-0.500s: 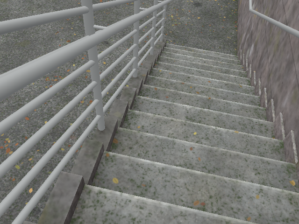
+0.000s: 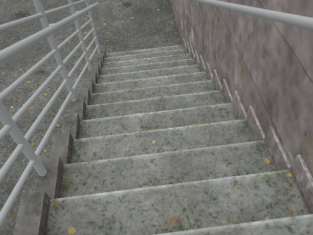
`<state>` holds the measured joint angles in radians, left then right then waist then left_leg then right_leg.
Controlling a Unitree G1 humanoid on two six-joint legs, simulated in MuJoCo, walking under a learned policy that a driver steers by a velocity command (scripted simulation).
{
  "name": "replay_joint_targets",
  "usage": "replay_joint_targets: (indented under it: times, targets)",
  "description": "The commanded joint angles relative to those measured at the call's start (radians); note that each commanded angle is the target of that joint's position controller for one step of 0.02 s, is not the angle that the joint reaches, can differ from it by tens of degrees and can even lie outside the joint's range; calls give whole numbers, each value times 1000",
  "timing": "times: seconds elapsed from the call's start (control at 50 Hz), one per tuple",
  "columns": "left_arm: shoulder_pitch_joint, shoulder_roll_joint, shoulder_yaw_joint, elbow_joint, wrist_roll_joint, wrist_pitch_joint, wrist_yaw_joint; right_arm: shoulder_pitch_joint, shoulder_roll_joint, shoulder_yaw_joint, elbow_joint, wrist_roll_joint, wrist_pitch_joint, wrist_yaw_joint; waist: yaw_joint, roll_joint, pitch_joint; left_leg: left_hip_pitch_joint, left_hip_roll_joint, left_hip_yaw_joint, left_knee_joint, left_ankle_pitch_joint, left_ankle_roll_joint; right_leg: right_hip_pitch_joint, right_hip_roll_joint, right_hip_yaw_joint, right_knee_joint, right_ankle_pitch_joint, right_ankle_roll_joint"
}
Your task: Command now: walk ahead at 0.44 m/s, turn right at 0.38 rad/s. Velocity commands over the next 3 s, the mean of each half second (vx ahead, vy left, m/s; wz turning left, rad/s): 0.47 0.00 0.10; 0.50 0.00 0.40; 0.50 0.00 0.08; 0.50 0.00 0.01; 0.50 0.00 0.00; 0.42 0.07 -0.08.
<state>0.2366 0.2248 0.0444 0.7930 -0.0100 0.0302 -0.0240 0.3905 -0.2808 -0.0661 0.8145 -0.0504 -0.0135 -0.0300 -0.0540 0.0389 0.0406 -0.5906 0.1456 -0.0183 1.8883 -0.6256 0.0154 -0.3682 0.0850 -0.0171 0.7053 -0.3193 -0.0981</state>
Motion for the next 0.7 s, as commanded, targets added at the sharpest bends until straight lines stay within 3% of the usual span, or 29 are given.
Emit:
replay_joint_targets:
  times: [0.02,0.04,0.06,0.08,0.1,0.12,0.14,0.16,0.18,0.22,0.24,0.26,0.3,0.32,0.36,0.42,0.44,0.48,0.5,0.52,0.54,0.56,0.58,0.6,0.62,0.64,0.66,0.68,0.7]
  targets:
    - [102,133,19,-28,18,-47,16,-71,-79,-2,-122,-13,-14,-3,28,-117,-17,-426,-12,-44,-202,330,-1,181,-355,557,-368,-55,-110]
    - [51,98,8,-28,27,-64,15,-41,-90,-7,-80,-3,-3,1,-21,-89,35,-311,10,-63,-349,426,-12,52,-311,505,-363,109,-77]
    - [38,110,8,-16,12,-79,27,-84,-74,1,-93,5,0,15,-43,-81,53,-183,-3,-49,-577,519,-42,-63,-237,419,-412,178,-63]
    - [80,144,17,0,8,-83,33,-106,-67,0,-82,-13,2,27,-23,-106,21,-137,-21,-25,-672,540,-61,-19,-214,417,-421,244,-89]
    - [167,157,25,36,7,-82,40,-71,-52,4,-46,-22,11,32,-5,-131,-12,-168,-28,-23,-670,539,-60,87,-233,417,-373,409,-112]
    - [226,137,21,52,7,-78,41,-58,-49,2,-26,-11,17,34,10,-124,-28,-223,-25,-37,-715,528,-51,195,-242,408,-345,502,-120]
    - [271,136,25,72,11,-78,39,-54,-53,-2,-7,9,21,36,19,-141,-38,-244,-27,-42,-721,606,-22,249,-247,394,-329,517,-118]
    - [307,105,17,79,10,-76,40,-107,-54,-5,-12,13,22,38,41,-118,-15,-290,-33,-53,-745,622,-3,287,-248,391,-334,493,-104]
    - [347,69,7,108,6,-86,44,-193,-58,-11,-36,18,14,47,56,-95,23,-364,-41,-107,-864,719,10,339,-213,363,-311,331,-76]
    - [432,60,5,136,19,-95,54,-279,-30,-10,-30,22,4,59,110,-85,69,-443,-113,-164,-931,785,33,399,-224,369,-305,249,-43]
    - [368,61,2,123,13,-99,63,-289,-14,-3,-34,21,-5,68,78,-55,86,-332,-144,-152,-1084,910,30,277,-189,301,-294,197,-31]
    - [352,59,-1,118,20,-108,67,-311,-1,-1,-23,23,-14,79,86,-70,92,-237,-178,-138,-1132,1016,38,207,-174,264,-280,185,-9]
    - [319,59,-14,119,16,-121,66,-345,23,2,-29,22,-22,92,87,-98,69,-65,-217,-105,-1173,1141,63,104,-162,218,-250,204,12]
    - [312,63,-17,118,20,-126,72,-361,24,5,-25,17,-31,92,94,-78,58,-22,-227,-83,-1194,1185,70,88,-149,188,-197,213,22]
    - [353,45,-24,146,27,-123,74,-392,49,18,-27,20,-44,88,130,-97,80,71,-239,-13,-1244,1171,75,66,-129,132,-126,320,34]
    - [474,41,-27,209,55,-112,89,-484,65,34,-59,30,-54,76,224,-76,166,-62,-235,28,-1416,1020,68,285,-134,129,9,539,22]
    - [492,43,-27,226,62,-106,101,-475,62,37,-57,31,-58,73,230,-84,176,-99,-221,23,-1480,973,68,369,-143,129,65,634,18]
    - [472,46,-34,236,61,-85,117,-351,38,39,-10,25,-58,65,171,-76,109,59,-195,72,-1547,945,100,379,-175,111,254,821,31]
    - [436,56,-33,222,65,-84,117,-193,-1,26,37,24,-54,55,97,-60,37,239,-193,83,-1570,937,115,315,-177,109,432,845,31]
    - [360,66,-29,213,59,-86,112,11,-32,7,114,15,-43,52,-16,-15,-24,456,-168,80,-1616,955,158,188,-153,60,722,716,44]
    - [218,115,-5,165,45,-93,99,191,-84,-18,143,18,-35,51,-159,120,-100,778,-77,-33,-1584,1061,257,-116,-18,-64,1221,104,95]
    - [302,85,-9,94,7,-102,91,206,-115,-19,124,28,-26,58,-55,185,-302,1279,169,-344,-1093,1594,404,-600,-12,-2,1427,-567,139]
    - [258,147,-8,44,26,-96,89,220,-145,-30,108,77,-13,58,-100,11,-403,1337,245,-479,-1198,1415,505,-741,-59,61,1391,-513,142]
    - [199,119,-21,1,24,-100,84,140,-181,-47,80,60,-5,22,-84,29,-345,1224,318,-644,-1398,852,588,-886,-57,93,1343,-454,136]
    - [129,132,-20,17,68,-96,75,67,-104,-27,78,45,-4,12,-32,-130,-163,932,244,-592,-1508,528,496,-853,-117,97,1156,-322,99]
    - [108,134,-8,23,95,-78,68,-2,-75,-9,64,39,-9,14,39,-167,-42,641,192,-562,-1500,553,444,-727,-128,86,1031,-313,99]
    - [109,106,-12,26,106,-67,64,-54,-46,5,70,43,-27,20,115,-238,52,348,83,-469,-1519,616,377,-572,-170,118,755,-80,121]
    - [40,72,-27,-12,97,-52,56,-83,-67,4,52,57,-45,18,135,-186,96,76,-27,-347,-1585,694,331,-331,-148,74,458,88,155]
    - [41,43,-28,-14,101,-45,49,-77,-88,-2,52,56,-51,17,131,-99,54,7,-77,-319,-1578,828,312,-178,-125,30,386,185,161]
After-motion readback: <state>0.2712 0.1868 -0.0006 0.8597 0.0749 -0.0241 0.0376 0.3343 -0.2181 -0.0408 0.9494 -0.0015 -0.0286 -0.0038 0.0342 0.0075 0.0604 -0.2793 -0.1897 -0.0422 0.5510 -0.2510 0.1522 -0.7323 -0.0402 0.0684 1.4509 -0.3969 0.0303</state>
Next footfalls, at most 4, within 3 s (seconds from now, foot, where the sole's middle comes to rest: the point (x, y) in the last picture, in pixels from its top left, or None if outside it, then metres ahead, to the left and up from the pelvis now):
0.52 left None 0.42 0.02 -0.90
1.06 right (187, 201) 0.76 -0.12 -1.05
1.68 left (128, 175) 1.02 0.22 -1.20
2.26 right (152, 143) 1.37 0.06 -1.35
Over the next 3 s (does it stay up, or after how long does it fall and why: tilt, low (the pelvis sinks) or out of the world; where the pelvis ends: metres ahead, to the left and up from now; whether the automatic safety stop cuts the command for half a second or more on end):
stays up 1.56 0.31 -0.73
